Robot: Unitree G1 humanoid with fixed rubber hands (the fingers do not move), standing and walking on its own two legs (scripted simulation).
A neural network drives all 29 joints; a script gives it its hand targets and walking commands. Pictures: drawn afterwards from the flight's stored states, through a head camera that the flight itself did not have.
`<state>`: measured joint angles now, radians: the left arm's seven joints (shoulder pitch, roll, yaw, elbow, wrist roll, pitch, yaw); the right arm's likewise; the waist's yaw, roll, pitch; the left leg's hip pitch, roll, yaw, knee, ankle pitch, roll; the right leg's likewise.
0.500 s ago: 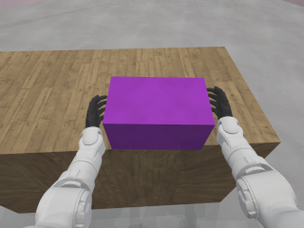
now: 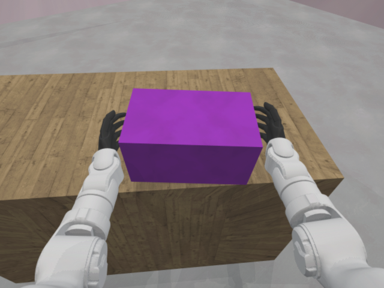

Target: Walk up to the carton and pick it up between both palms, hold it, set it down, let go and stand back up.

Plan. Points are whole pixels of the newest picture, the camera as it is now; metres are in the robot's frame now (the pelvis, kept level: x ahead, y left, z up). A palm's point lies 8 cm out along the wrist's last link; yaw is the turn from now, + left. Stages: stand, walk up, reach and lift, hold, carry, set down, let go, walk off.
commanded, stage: reach and lift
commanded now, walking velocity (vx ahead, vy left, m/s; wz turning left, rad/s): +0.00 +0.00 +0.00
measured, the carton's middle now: (190, 137) +0.44 +0.02 +0.08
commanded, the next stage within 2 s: hold in 1.38 s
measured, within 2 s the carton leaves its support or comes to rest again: neither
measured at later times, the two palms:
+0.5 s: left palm (103, 134) +0.37 +0.19 +0.15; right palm (291, 137) +0.36 -0.17 +0.16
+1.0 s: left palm (102, 129) +0.37 +0.19 +0.16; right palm (289, 132) +0.37 -0.17 +0.16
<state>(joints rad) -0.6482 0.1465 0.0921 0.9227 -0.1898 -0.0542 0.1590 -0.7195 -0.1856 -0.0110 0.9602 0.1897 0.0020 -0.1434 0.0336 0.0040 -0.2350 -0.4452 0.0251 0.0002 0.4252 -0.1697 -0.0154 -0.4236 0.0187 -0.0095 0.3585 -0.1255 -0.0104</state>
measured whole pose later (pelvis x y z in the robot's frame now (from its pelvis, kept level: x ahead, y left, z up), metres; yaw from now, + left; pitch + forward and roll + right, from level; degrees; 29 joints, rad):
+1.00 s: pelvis +0.00 +0.01 +0.00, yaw +0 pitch +5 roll -1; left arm -0.60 0.10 0.20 0.45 0.10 0.48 0.07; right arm -0.63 -0.17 -0.10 0.61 0.18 0.34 -0.12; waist -0.04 0.00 -0.19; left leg -0.31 0.01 0.00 0.40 -0.17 0.01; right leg -0.27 0.01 -0.01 0.30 -0.11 0.01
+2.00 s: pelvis -0.02 +0.01 +0.00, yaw +1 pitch +1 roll -1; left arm -0.60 0.09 0.22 0.30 0.16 0.65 0.02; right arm -0.64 -0.17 -0.10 0.50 0.18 0.42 -0.13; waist -0.04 0.00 -0.17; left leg -0.26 0.01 0.00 0.40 -0.16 0.01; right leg -0.22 0.01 -0.01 0.29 -0.10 0.01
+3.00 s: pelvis -0.01 +0.01 +0.00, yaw +1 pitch +1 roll -1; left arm -0.60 0.09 0.24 0.27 0.19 0.69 -0.01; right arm -0.64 -0.16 -0.10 0.46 0.18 0.43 -0.13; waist -0.04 0.00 -0.16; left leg -0.25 0.01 0.00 0.39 -0.16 0.01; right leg -0.21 0.01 -0.01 0.29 -0.10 0.01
